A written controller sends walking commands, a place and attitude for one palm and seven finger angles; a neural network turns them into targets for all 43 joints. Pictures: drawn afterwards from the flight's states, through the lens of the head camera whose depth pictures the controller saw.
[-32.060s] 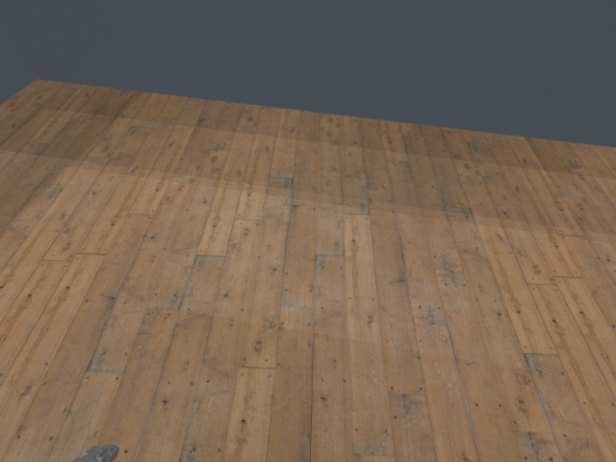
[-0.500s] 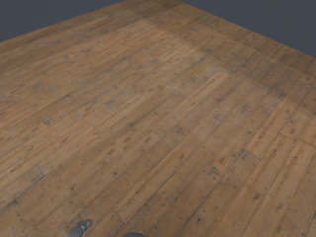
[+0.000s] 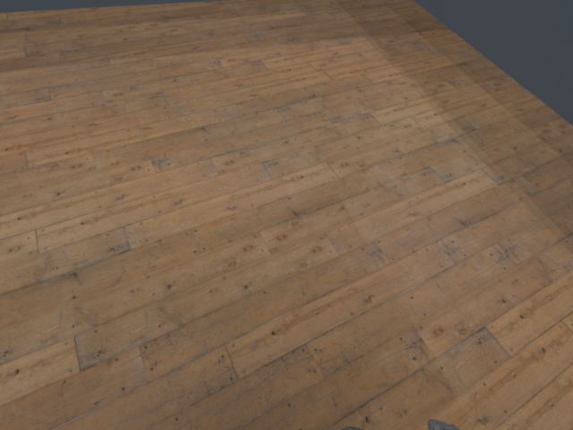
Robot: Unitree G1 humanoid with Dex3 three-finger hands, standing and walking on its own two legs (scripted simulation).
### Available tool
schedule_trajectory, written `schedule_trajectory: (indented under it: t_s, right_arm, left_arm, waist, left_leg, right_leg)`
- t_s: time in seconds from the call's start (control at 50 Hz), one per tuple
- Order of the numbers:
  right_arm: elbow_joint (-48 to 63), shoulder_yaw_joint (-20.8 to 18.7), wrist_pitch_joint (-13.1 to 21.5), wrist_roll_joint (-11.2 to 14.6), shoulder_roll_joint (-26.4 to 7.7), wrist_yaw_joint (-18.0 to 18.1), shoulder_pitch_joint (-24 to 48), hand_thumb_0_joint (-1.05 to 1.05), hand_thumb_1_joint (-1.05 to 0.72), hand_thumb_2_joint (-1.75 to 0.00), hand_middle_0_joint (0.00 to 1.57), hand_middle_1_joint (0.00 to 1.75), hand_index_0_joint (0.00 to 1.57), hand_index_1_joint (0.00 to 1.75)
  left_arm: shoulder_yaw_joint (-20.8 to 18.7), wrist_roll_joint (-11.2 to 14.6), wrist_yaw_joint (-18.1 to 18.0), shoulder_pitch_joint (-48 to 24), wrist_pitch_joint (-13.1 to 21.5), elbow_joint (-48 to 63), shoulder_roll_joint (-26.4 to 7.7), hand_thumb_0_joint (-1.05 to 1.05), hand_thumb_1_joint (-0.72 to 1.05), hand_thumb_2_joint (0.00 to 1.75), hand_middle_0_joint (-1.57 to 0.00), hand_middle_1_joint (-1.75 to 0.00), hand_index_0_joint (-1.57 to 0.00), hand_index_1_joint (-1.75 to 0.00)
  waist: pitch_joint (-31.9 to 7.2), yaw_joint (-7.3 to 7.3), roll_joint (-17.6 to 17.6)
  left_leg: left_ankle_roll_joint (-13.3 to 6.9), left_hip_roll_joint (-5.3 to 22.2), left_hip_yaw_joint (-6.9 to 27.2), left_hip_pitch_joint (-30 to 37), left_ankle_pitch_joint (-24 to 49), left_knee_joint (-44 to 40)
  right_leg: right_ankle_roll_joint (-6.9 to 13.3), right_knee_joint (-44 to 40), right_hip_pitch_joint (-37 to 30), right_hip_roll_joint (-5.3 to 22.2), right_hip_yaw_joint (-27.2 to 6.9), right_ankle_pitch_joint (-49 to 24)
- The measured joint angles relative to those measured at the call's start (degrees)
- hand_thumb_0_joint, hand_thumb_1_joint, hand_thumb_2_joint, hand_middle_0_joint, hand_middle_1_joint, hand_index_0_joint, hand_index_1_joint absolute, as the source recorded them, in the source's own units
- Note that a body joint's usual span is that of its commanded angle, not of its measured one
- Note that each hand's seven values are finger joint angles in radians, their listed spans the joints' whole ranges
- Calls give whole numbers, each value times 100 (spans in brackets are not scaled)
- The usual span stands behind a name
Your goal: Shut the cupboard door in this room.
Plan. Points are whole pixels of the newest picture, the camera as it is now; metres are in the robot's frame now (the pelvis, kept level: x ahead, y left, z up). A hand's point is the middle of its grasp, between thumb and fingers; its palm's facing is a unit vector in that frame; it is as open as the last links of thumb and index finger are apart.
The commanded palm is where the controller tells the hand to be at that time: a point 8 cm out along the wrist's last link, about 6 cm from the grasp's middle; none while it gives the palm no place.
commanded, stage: turn or walk to find it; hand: left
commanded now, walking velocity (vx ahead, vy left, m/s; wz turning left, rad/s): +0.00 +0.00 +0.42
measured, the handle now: out of the picture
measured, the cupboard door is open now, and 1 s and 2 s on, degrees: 93 93 93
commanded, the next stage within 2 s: none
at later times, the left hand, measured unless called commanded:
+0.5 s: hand out of the picture +0.07 +0.16 -0.14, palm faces +0.19 -0.94 -0.28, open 7.3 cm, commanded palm none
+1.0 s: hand out of the picture -0.14 +0.18 -0.18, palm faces +0.47 -0.84 -0.26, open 7.4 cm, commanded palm none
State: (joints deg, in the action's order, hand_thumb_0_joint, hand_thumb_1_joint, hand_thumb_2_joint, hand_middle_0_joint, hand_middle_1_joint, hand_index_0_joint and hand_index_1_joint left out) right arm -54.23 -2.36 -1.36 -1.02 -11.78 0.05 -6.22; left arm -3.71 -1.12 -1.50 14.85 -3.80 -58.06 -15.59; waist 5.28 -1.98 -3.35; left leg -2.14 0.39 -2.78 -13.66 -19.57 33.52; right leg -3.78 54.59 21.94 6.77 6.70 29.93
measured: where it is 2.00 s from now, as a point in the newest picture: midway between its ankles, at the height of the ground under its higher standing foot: outside the picture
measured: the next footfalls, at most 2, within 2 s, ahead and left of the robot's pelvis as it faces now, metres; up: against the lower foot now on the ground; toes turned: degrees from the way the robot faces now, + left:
right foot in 0.42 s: +0.05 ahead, -0.13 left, +0.00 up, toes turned +6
left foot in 0.92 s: -0.06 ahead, +0.09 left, +0.00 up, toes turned +28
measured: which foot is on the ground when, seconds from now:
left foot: down 0.00-0.42, up 0.44-0.90, down 0.92-1.00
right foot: up 0.00-0.40, down 0.42-0.92, up 0.94-1.00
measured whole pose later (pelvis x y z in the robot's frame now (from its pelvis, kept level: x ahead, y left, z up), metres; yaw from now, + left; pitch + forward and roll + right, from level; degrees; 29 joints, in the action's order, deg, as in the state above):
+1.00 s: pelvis -0.05 -0.02 +0.00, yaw +25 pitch -1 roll +0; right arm -54.0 -2.4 -1.7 -1.2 -11.9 -0.3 -6.0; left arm -3.8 -1.3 -1.3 15.5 -4.0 -58.2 -15.4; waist 4.9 -2.1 -3.0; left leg -1.8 0.3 -3.3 -14.3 -18.7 34.1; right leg -3.0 52.2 21.7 7.1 8.5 29.7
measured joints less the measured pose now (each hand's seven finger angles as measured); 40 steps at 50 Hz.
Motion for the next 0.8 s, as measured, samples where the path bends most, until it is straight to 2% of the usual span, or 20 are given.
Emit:
schedule_trajectory:
  t_s: [0.06, 0.16, 0.28, 0.34, 0.38, 0.4, 0.42, 0.44, 0.48, 0.54, 0.6, 0.68, 0.8]
  right_arm:
    - [23, 50, 21, -1, 44, 49, -14, 0, -91, -90, 20, 30, 20, 30]
    - [18, 81, 26, 9, 112, 40, -127, 0, -91, -90, 20, 30, 20, 30]
    - [-27, 26, -29, -27, 144, 12, -360, 0, -91, -90, 20, 30, 21, 30]
    - [-74, -15, -72, -46, 109, 13, -497, 0, -91, -90, 20, 30, 21, 30]
    - [-115, -50, -100, -44, 68, 15, -598, 0, -91, -90, 20, 30, 21, 30]
    - [-133, -69, -112, -31, 46, 16, -662, 0, -91, -90, 20, 30, 21, 30]
    - [-157, -93, -123, -8, 4, 10, -712, 0, -91, -90, 20, 30, 21, 30]
    - [-190, -126, -144, 10, -47, 7, -728, 0, -91, -90, 20, 30, 21, 30]
    - [-243, -180, -239, 2, -110, 5, -769, 0, -91, -90, 20, 30, 20, 30]
    - [-321, -245, -324, -23, -204, -37, -785, 0, -91, -90, 20, 30, 20, 30]
    - [-358, -270, -349, -33, -244, -74, -797, 0, -91, -90, 20, 30, 20, 30]
    - [-393, -254, -377, -33, -239, -85, -748, 0, -91, -90, 20, 30, 20, 30]
    - [-377, -160, -347, 12, -209, -68, -437, 0, -91, -90, 20, 30, 20, 30]
  left_arm:
    - [-10, 12, 42, -116, 10, -3, -27, 0, 91, 90, -20, -30, -20, -30]
    - [14, 12, 64, -311, 63, 152, 2, 0, 91, 90, -20, -30, -20, -30]
    - [58, 26, 62, -584, 64, 341, 133, 0, 91, 90, -20, -30, -20, -30]
    - [95, 47, 64, -722, 101, 435, 229, 0, 91, 90, -20, -30, -20, -30]
    - [127, 65, 67, -786, 157, 500, 296, 0, 91, 90, -20, -30, -20, -30]
    - [146, 69, 68, -793, 203, 539, 322, 0, 91, 90, -20, -30, -20, -30]
    - [162, 55, 58, -796, 264, 562, 366, 0, 91, 90, -20, -30, -20, -30]
    - [184, 29, 48, -806, 314, 571, 430, 0, 91, 90, -20, -30, -20, -30]
    - [213, 18, 37, -759, 369, 606, 525, 0, 91, 90, -20, -30, -20, -30]
    - [231, 15, 22, -637, 363, 595, 630, 0, 91, 90, -20, -30, -20, -30]
    - [229, 3, 13, -501, 360, 539, 676, 0, 91, 90, -20, -30, -20, -30]
    - [205, -20, 5, -317, 370, 455, 671, 0, 91, 90, -20, -30, -20, -30]
    - [150, -64, 31, -92, 365, 307, 500, 0, 91, 90, -20, -30, -20, -30]
  waist:
    - [-32, -3, 73]
    - [-96, 25, 128]
    - [-107, 205, 237]
    - [-95, 324, 323]
    - [-102, 382, 390]
    - [-124, 397, 412]
    - [-132, 396, 476]
    - [-95, 414, 574]
    - [-74, 439, 616]
    - [-59, 439, 644]
    - [-67, 441, 622]
    - [-68, 372, 510]
    - [3, 163, 347]
  left_leg:
    - [-24, -32, 133, 174, 244, -385]
    - [-58, -141, 299, 315, 508, -783]
    - [-4, -235, 524, 209, 571, -760]
    - [72, -280, 665, 69, 553, -628]
    - [145, -319, 768, -58, 516, -485]
    - [191, -353, 818, -142, 473, -369]
    - [244, -358, 873, -244, 399, -189]
    - [282, -344, 904, -376, 41, 156]
    - [338, -393, 812, -756, -658, 1281]
    - [433, -287, 633, -1212, -559, 2787]
    - [545, -80, 560, -1371, -229, 3354]
    - [646, 123, 515, -1238, -240, 3118]
    - [632, 199, 258, -711, -647, 1751]
  right_leg:
    - [-68, 651, 288, -112, -244, -335]
    - [-165, 677, 432, -137, -439, -678]
    - [-163, -145, 201, -251, -486, -524]
    - [-102, -819, -63, -370, -464, -487]
    - [-56, -1468, -335, -463, -427, -739]
    - [-33, -1949, -537, -487, -389, -1048]
    - [187, -2249, -659, -521, -329, -1310]
    - [389, -2223, -667, -550, -247, -1347]
    - [579, -2154, -703, -476, -110, -1255]
    - [620, -2332, -871, -386, 56, -1281]
    - [626, -2491, -984, -317, 229, -1353]
    - [636, -2574, -1029, -208, 417, -1386]
    - [561, -2472, -966, -15, 691, -1366]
